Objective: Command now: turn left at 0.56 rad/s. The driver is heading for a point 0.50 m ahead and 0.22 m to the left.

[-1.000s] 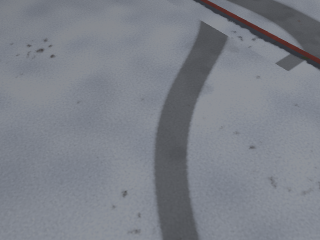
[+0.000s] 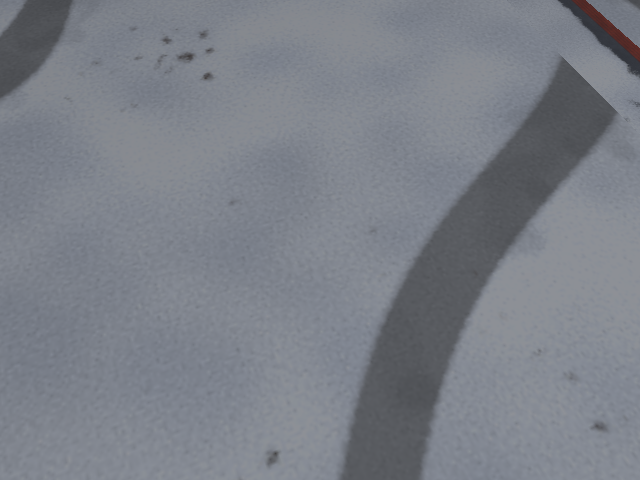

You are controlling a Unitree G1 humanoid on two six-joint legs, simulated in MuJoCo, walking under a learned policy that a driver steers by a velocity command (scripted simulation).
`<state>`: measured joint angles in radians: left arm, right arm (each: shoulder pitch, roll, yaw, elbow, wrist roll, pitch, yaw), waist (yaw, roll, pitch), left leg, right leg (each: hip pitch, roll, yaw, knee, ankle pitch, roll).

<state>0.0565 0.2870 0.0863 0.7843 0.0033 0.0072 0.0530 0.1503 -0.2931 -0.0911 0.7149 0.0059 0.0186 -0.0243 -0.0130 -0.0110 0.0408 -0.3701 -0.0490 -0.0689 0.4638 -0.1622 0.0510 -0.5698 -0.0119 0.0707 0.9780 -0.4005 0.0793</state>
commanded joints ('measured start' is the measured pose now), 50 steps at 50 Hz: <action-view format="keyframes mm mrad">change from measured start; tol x16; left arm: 1 38 53 7 -44 -1 -7 2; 11 151 226 50 -43 54 -31 -29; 50 79 66 4 -151 -8 -19 -49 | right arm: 1 -34 -169 -43 -84 2 -7 -15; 23 -59 -56 -5 -201 10 28 20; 31 135 -237 -71 -187 9 26 15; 50 -29 -118 7 -174 -8 3 13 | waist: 1 17 148 -198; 9 54 170 -174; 11 -7 -315 -146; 14 -32 -119 -104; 29 3 -162 -128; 32 -19 328 -180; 35 2 123 -137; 50 19 164 -127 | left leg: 1 132 212 -234 -93 283 179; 8 94 164 -366 -20 133 110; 11 -298 -91 -74 473 -505 -44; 15 -321 7 -65 813 -269 -114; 29 108 24 161 18 -60 -34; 32 375 468 -478 -80 618 314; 37 210 252 -228 -93 399 174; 50 123 211 -306 -28 172 157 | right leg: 1 63 25 -2 -111 64 11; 9 371 -9 20 -585 241 -61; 11 443 -405 495 -686 493 -333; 17 395 -222 75 -655 476 -269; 25 440 -296 -23 -635 482 -285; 30 282 -243 -157 -363 318 -129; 32 -170 -14 -101 189 -314 8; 34 -178 -39 -7 281 -167 -12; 50 247 2 -47 -400 93 -36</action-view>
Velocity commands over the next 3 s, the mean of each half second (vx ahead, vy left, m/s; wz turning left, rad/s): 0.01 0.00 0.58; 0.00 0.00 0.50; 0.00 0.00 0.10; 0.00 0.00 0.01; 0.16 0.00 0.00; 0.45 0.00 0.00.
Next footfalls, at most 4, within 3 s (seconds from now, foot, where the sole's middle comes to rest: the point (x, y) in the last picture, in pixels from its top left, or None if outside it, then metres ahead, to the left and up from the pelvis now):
0.18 right None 0.09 -0.15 -0.78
0.60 left None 0.00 0.11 -0.78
1.04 right None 0.12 -0.10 -0.78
2.52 left None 0.07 0.17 -0.78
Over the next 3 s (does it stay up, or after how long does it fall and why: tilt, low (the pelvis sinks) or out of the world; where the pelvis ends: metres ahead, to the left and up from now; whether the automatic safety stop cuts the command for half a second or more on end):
stays up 0.27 0.16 -0.02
